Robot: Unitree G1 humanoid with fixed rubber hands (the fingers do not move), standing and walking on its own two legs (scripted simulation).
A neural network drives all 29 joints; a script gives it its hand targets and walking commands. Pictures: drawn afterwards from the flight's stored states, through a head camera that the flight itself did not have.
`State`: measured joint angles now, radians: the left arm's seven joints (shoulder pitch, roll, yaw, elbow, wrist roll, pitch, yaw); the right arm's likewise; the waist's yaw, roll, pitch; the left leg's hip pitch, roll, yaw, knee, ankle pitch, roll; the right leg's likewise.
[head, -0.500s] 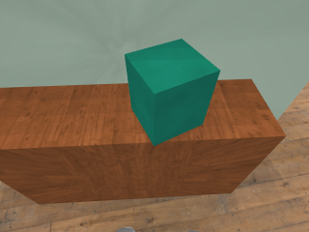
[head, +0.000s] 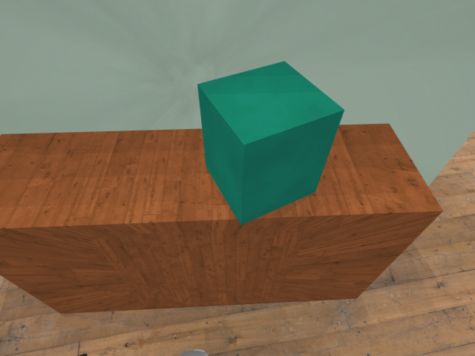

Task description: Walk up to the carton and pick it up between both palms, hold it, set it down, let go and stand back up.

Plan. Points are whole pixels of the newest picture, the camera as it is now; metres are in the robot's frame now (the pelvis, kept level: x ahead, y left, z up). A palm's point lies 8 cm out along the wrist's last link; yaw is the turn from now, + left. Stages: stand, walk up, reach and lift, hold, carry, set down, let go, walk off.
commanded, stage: walk up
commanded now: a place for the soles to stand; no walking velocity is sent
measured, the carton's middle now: (262, 143) +0.55 -0.05 +0.02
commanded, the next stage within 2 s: none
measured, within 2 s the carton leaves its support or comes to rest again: neither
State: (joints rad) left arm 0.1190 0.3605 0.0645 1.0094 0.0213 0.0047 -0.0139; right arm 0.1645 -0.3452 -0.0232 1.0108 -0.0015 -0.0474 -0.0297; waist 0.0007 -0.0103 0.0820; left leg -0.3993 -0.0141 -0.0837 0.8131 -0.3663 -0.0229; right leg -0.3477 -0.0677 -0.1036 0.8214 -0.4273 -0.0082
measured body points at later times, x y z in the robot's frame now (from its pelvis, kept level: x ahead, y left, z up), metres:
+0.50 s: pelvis +0.01 +0.00 +0.00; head +0.02 +0.01 +0.45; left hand +0.09 +0.31 -0.13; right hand +0.08 -0.30 -0.12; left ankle +0.05 +0.14 -0.70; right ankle +0.01 -0.12 -0.70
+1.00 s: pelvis +0.00 +0.00 +0.00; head +0.01 +0.00 +0.45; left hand +0.09 +0.30 -0.12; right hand +0.07 -0.31 -0.12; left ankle +0.05 +0.14 -0.70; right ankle +0.01 -0.12 -0.70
